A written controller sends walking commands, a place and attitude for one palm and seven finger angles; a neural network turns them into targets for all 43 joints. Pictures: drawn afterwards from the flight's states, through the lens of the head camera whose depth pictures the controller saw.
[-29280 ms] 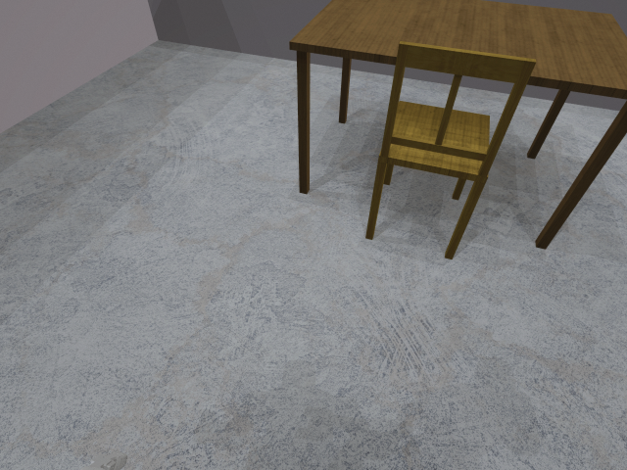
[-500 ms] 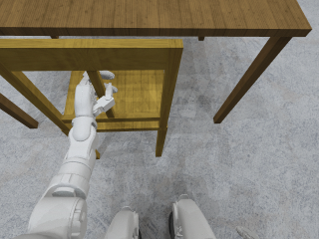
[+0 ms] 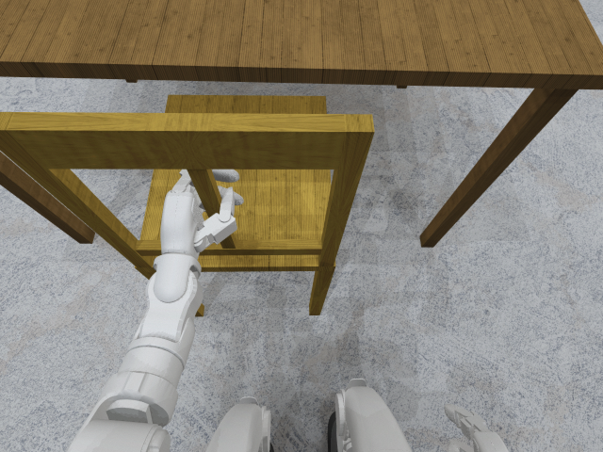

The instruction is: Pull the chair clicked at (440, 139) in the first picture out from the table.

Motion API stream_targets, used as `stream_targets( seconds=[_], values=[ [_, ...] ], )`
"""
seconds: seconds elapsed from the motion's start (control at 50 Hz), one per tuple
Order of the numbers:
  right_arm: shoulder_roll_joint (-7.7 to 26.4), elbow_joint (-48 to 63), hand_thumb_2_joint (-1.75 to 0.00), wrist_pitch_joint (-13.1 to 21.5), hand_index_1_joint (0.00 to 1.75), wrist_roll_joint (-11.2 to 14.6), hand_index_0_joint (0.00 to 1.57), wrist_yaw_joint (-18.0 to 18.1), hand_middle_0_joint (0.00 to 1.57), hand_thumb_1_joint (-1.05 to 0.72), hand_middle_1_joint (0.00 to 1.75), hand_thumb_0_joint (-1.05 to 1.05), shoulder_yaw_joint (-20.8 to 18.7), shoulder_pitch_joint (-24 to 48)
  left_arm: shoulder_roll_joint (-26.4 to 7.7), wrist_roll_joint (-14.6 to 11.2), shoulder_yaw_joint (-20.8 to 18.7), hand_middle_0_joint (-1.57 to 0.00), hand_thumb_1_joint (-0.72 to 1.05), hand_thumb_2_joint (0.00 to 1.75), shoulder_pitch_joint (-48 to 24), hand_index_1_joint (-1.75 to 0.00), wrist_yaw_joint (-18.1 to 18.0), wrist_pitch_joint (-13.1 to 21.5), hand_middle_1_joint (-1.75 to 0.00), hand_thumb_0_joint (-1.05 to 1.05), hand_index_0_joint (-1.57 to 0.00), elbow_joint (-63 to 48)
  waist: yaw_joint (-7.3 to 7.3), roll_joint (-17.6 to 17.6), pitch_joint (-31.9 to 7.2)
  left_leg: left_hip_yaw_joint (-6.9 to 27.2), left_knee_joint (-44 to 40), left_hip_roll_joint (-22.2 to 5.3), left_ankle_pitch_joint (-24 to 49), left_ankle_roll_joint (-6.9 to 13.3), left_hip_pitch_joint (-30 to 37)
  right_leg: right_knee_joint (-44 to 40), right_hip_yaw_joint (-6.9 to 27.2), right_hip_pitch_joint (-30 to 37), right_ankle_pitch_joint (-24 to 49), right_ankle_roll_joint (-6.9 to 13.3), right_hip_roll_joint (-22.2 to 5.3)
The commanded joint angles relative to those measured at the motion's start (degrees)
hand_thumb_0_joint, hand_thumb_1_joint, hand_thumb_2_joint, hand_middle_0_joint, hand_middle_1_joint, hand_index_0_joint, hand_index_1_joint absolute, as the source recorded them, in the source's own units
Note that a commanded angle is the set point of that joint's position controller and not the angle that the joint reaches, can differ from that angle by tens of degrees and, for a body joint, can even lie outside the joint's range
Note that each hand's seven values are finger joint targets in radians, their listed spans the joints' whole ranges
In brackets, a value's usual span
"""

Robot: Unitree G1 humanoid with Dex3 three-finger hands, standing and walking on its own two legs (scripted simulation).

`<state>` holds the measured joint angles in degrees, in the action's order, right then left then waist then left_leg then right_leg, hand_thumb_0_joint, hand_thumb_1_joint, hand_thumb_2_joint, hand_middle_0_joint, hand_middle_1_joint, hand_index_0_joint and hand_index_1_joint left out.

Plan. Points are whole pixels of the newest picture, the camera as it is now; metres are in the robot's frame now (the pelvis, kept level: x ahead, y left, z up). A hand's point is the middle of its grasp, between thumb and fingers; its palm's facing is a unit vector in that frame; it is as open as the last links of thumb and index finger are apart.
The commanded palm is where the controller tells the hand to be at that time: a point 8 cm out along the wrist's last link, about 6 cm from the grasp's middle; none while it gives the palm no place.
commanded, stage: step backward, pulling the chair out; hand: left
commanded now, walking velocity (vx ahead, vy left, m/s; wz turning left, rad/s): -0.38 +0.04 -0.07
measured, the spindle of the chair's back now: (216, 211) +0.44 +0.12 -0.02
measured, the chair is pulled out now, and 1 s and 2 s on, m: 0.03 0.14 0.19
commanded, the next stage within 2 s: none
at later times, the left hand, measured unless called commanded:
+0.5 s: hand (225, 235) +0.38 +0.09 +0.03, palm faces -0.15 -0.98 -0.11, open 5.0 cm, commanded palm +0.36 +0.14 +0.03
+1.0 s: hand (236, 299) +0.30 +0.07 +0.03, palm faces -0.10 -0.99 -0.13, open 5.1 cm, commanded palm +0.29 +0.13 +0.03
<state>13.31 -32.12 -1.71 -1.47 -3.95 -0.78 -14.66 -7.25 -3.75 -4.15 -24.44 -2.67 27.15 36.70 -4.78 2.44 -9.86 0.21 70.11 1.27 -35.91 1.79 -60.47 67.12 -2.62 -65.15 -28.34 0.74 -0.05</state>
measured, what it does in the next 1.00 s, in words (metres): rises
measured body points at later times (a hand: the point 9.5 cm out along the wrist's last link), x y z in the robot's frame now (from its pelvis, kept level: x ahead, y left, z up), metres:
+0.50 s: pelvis +0.00 +0.02 +0.09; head +0.11 +0.02 +0.53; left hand +0.38 +0.14 +0.04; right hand +0.04 -0.26 -0.03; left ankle -0.04 +0.10 -0.63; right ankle +0.02 -0.11 -0.63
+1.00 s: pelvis -0.07 +0.00 +0.09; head +0.02 -0.02 +0.53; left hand +0.30 +0.13 +0.04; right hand -0.01 -0.28 -0.04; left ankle -0.04 +0.10 -0.63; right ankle +0.02 -0.11 -0.63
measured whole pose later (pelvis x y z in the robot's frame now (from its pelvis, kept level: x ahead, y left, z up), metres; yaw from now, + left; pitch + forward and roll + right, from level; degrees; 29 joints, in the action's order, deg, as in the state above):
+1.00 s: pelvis -0.07 +0.00 +0.09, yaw -3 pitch +7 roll +1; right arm 15.5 -38.3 -4.8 4.2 6.9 -0.4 -13.5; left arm -7.7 -4.6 0.0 -25.7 -5.7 13.2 55.9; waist -5.9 0.6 4.3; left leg -4.1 33.2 1.1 -14.5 1.8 -25.9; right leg 29.9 -1.3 -31.0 -6.0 1.2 -0.2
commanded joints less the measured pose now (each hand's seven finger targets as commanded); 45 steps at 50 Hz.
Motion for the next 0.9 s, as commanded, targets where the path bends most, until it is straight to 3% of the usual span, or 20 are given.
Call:
stream_targets(
  seconds=[0.0,0.02,0.04,0.06,0.1,0.12,0.14,0.16,0.18,0.24,0.32,0.38,0.44,0.52,0.56,0.68,0.7,0.78,0.88],
  values=[
    [6.8,8.8,-0.90,-2.8,0.30,3.0,0.20,3.4,0.20,-0.90,0.30,0.00,-2.9,-9.2,-18.0,4.2,-3.7,-0.50,0.90,0.90,-26.4,-1.45,-2.3,-1.7,-1.45,0.00,-0.50,-19.1,-0.60,-1.5,-37.9,-0.6,-17.5,-1.0,31.6,-0.8,25.8,-15.1,7.1,45.4,34.7,1.7,-3.6],
    [6.2,9.9,-0.90,-4.0,0.30,4.1,0.20,5.5,0.20,-0.90,0.30,0.00,-3.4,-9.2,-15.4,3.6,-0.9,-0.50,0.90,0.90,-29.4,-1.45,-2.9,-4.9,-1.45,0.00,-0.50,-23.8,-1.95,1.0,-38.0,-1.7,-20.7,-0.8,31.7,-0.2,27.6,-18.9,8.1,51.2,42.0,1.3,-4.2],
    [6.1,9.7,-0.90,-4.2,0.30,4.3,0.20,6.6,0.20,-0.90,0.30,0.00,-3.4,-9.5,-14.5,3.5,-0.4,-0.50,0.90,0.90,-26.9,-1.45,-3.3,-7.0,-1.45,0.00,-0.50,-22.9,-2.28,0.6,-35.7,-1.3,-22.0,-1.0,32.4,-0.4,27.2,-19.4,7.8,52.7,46.2,1.3,-5.0],
    [5.7,9.6,-0.90,-4.8,0.30,4.6,0.20,7.3,0.20,-0.90,0.30,0.00,-2.7,-6.8,-13.5,3.8,0.1,-0.50,0.90,0.90,-22.5,-1.45,-3.3,-9.1,-1.45,0.00,-0.50,-19.8,-1.85,3.4,-33.2,-0.7,-23.1,-1.3,33.5,-0.8,27.7,-19.7,7.7,50.5,46.8,1.4,-5.5],
    [5.7,8.3,-0.90,-6.2,0.30,5.0,0.20,8.6,0.20,-0.90,0.30,0.00,-1.7,-5.3,-9.5,3.8,2.9,-0.50,0.90,0.90,-14.5,-1.45,-3.3,-13.0,-1.45,0.00,-0.50,-9.6,-1.92,-1.2,-24.9,1.1,-26.6,-3.0,33.9,-0.9,28.6,-21.7,5.9,47.2,44.5,1.0,-5.5],
    [6.0,7.2,-0.90,-6.7,0.30,5.0,0.20,9.1,0.20,-0.90,0.30,0.00,-1.5,-5.7,-9.3,3.5,3.1,-0.50,0.90,0.90,-13.8,-1.45,-3.3,-14.1,-1.45,0.00,-0.50,-6.7,-2.00,-3.2,-22.2,1.2,-28.2,-3.8,33.6,-0.7,29.0,-23.3,6.3,47.9,45.4,0.5,-5.9],
    [6.4,6.7,-0.90,-7.1,0.30,5.2,0.20,9.1,0.20,-0.90,0.30,0.00,-1.2,-5.4,-9.2,2.9,3.4,-0.50,0.90,0.90,-14.7,-1.45,-3.4,-14.5,-1.45,0.00,-0.50,-4.3,-1.64,-6.6,-19.4,1.0,-30.0,-4.4,28.5,-0.4,28.6,-26.7,7.0,49.5,42.7,-0.5,-6.7],
    [6.7,5.9,-0.90,-7.0,0.30,5.3,0.20,9.6,0.20,-0.90,0.30,0.00,-1.2,-5.3,-9.4,3.0,3.5,-0.50,0.90,0.90,-16.5,-1.45,-3.5,-14.7,-1.45,0.00,-0.50,-2.8,-1.92,-6.4,-17.2,1.0,-31.8,-4.5,28.6,-0.5,29.0,-27.4,7.2,50.2,44.6,-0.4,-7.1],
    [7.0,5.2,-0.90,-6.8,0.30,5.1,0.20,10.1,0.20,-0.90,0.30,0.00,-1.1,-5.1,-10.1,2.9,2.9,-0.50,0.90,0.90,-17.5,-1.45,-3.6,-14.6,-1.45,0.00,-0.50,-1.1,-1.58,-3.9,-16.2,1.2,-33.4,-5.2,32.3,-0.6,30.7,-27.7,7.2,50.1,47.6,-0.3,-7.4],
    [7.2,3.4,-0.90,-6.4,0.30,4.5,0.20,10.7,0.20,-0.90,0.30,0.00,-1.4,-6.0,-10.1,3.0,3.3,-0.50,0.90,0.90,-19.8,-1.45,-3.2,-13.7,-1.45,0.00,-0.50,2.2,-1.00,4.7,-16.7,2.1,-35.2,-7.5,50.3,-1.5,39.3,-28.8,6.8,49.2,53.9,0.0,-7.4],
    [7.0,2.6,-0.90,-6.1,0.30,3.9,0.20,10.4,0.20,-0.90,0.30,0.00,-1.9,-6.4,-8.8,3.2,4.2,-0.50,0.90,0.90,-18.4,-1.45,-2.2,-12.8,-1.45,0.00,-0.50,4.0,-0.29,9.7,-18.2,3.5,-35.0,-9.6,66.5,-2.9,49.3,-30.5,5.8,46.7,47.0,0.4,-5.8],
    [7.0,2.7,-0.90,-6.0,0.30,3.6,0.20,9.9,0.20,-0.90,0.30,0.00,-2.5,-5.6,-7.8,3.2,4.6,-0.50,0.90,0.90,-16.6,-1.45,-1.4,-12.1,-1.45,0.00,-0.50,4.2,0.23,9.0,-17.7,3.8,-36.2,-11.0,66.7,-3.2,52.5,-32.0,5.0,45.2,38.0,0.4,-4.2],
    [7.3,2.6,-0.90,-5.8,0.30,3.4,0.20,9.9,0.20,-0.90,0.30,0.00,-2.7,-5.3,-7.3,3.3,4.7,-0.50,0.90,0.90,-14.8,-1.45,-1.1,-11.8,-1.45,0.00,-0.50,4.3,0.31,6.6,-16.0,4.0,-37.5,-11.9,67.8,-3.6,53.0,-32.5,4.8,45.6,38.5,0.5,-3.8],
    [7.4,1.2,-0.90,-5.5,0.30,2.8,0.20,9.9,0.20,-0.90,0.30,0.00,-2.7,-5.5,-8.4,3.7,4.0,-0.50,0.90,0.90,-15.8,-1.45,-1.2,-11.1,-1.45,0.00,-0.50,4.2,0.14,7.0,-14.8,3.7,-37.7,-12.9,74.5,-4.1,56.6,-32.7,4.9,43.7,37.3,0.4,-3.7],
    [7.4,0.5,-0.90,-5.1,0.30,2.7,0.20,9.8,0.20,-0.90,0.30,0.00,-2.7,-5.2,-8.8,3.8,3.4,-0.50,0.90,0.90,-16.2,-1.45,-1.3,-10.8,-1.45,0.00,-0.50,5.0,0.21,6.3,-14.1,3.1,-37.7,-13.1,71.6,-3.8,55.5,-33.2,5.2,44.5,37.3,0.5,-4.0],
    [7.6,-1.0,-0.90,-3.9,0.30,3.8,0.20,10.8,0.20,-0.90,0.30,0.00,-2.5,-5.1,-10.0,3.2,3.4,-0.50,0.90,0.90,-16.9,-1.45,-1.8,-10.3,-1.45,0.00,-0.50,7.3,0.13,0.5,-15.2,1.6,-37.4,-10.2,48.9,-3.3,45.8,-34.0,9.0,51.2,51.6,2.1,-8.5],
    [8.0,-1.2,-0.90,-3.6,0.30,4.0,0.20,11.1,0.20,-0.90,0.30,0.00,-2.6,-5.2,-11.0,3.1,2.8,-0.50,0.90,0.90,-16.5,-1.45,-2.0,-10.4,-1.45,0.00,-0.50,8.1,0.19,0.8,-15.9,1.5,-37.2,-9.5,46.2,-3.4,45.0,-34.1,9.7,51.9,53.0,2.6,-9.4],
    [7.4,-1.4,-0.90,-2.8,0.30,4.5,0.20,11.3,0.20,-0.90,0.30,0.00,-2.0,-3.9,-10.8,2.5,3.6,-0.50,0.90,0.90,-15.9,-1.45,-2.6,-10.4,-1.45,0.00,-0.50,8.1,0.47,-1.7,-15.8,1.2,-38.4,-7.4,31.7,-2.5,41.6,-36.5,11.0,52.5,44.9,2.2,-10.7],
    [7.8,-1.3,-0.90,-2.0,0.30,5.1,0.20,11.5,0.20,-0.90,0.30,0.00,-1.6,-2.4,-10.9,2.2,4.4,-0.50,0.90,0.90,-15.8,-1.45,-3.3,-10.6,-1.45,0.00,-0.50,7.7,0.82,-2.0,-14.0,1.2,-40.3,-6.1,24.3,-1.6,40.7,-40.5,11.1,52.3,32.0,1.2,-11.0]
  ],
)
